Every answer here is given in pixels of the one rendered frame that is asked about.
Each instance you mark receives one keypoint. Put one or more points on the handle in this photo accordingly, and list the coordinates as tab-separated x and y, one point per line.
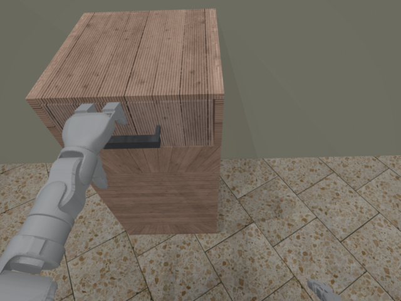
135	141

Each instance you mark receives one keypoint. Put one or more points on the robot left forearm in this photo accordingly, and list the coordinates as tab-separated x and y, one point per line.
39	245

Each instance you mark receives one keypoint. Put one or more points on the left robot upper arm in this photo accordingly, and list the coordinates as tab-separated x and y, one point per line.
17	286

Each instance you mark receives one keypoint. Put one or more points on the left robot hand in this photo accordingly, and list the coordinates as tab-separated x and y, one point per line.
92	130

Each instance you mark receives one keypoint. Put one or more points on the drawer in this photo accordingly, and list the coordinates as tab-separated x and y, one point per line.
182	122

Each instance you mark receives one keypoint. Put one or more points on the right robot hand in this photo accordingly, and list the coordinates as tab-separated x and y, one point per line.
323	291

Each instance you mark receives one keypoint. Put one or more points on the cabinet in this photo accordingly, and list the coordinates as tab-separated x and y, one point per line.
146	56

